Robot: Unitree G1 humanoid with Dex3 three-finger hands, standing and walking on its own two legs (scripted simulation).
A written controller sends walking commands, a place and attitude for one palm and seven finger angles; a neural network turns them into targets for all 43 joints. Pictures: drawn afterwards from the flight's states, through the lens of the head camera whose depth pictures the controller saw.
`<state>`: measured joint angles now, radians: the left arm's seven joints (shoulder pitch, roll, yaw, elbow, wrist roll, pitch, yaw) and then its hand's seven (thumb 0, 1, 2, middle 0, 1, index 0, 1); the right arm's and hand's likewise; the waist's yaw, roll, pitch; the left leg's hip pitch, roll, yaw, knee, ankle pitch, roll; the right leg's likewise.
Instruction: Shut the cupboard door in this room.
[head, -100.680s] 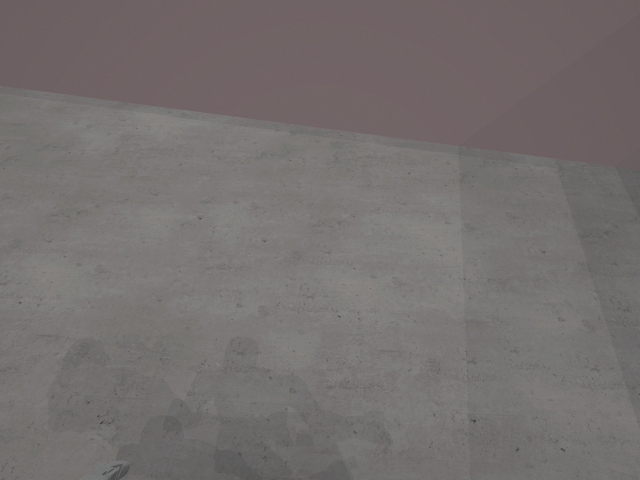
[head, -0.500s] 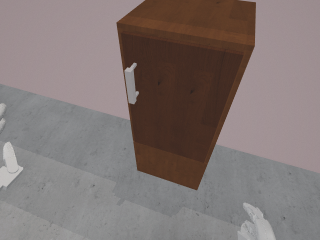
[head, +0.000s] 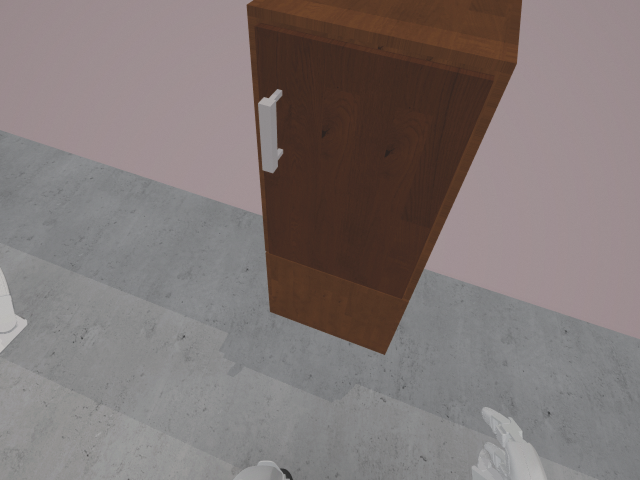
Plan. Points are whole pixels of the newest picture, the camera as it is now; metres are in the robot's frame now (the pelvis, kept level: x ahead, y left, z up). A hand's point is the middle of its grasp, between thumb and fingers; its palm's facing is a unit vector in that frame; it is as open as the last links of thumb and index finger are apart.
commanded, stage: step back with the hand held close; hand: left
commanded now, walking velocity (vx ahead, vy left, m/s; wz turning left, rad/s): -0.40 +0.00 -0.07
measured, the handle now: (273, 131) +0.69 +0.13 +0.05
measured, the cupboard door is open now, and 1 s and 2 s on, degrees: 0 0 0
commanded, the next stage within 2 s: stop stepping back and stand still in 0.38 s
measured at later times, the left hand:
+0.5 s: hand out of the picture +0.11 +0.31 +0.20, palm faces +0.45 -0.80 -0.39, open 7.4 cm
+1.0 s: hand out of the picture -0.01 +0.39 +0.21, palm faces +0.51 -0.81 -0.31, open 7.4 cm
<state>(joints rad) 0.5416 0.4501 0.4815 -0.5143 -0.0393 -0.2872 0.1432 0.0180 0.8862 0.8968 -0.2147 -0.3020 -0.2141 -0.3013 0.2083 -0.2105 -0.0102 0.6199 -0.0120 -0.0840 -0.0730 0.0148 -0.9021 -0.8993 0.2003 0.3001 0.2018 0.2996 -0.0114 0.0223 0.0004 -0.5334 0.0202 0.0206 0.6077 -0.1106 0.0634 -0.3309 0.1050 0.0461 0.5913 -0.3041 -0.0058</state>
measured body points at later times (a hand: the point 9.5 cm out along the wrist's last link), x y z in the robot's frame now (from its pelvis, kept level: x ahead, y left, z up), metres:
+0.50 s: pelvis -0.09 +0.03 +0.00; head -0.08 +0.08 +0.45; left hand +0.08 +0.35 +0.22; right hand +0.11 -0.18 -0.06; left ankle +0.12 +0.09 -0.72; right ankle -0.18 -0.11 -0.71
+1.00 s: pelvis -0.22 +0.13 +0.00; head -0.26 +0.16 +0.44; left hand -0.05 +0.43 +0.22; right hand -0.12 -0.14 -0.08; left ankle -0.17 +0.26 -0.73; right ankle -0.20 -0.02 -0.71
